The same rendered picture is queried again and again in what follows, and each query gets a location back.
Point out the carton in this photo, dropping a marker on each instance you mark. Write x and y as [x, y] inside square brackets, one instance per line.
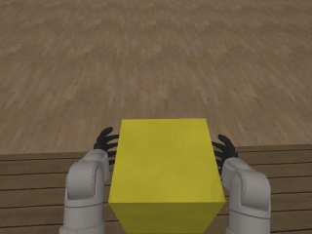
[165, 178]

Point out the left robot forearm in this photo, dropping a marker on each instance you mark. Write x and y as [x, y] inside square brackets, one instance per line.
[84, 194]

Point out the right robot hand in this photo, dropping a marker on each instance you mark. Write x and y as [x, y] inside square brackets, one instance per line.
[228, 151]

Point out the left robot hand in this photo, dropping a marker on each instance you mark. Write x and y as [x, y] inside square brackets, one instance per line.
[102, 141]

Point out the right robot forearm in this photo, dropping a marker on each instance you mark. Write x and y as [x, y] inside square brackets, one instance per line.
[249, 198]

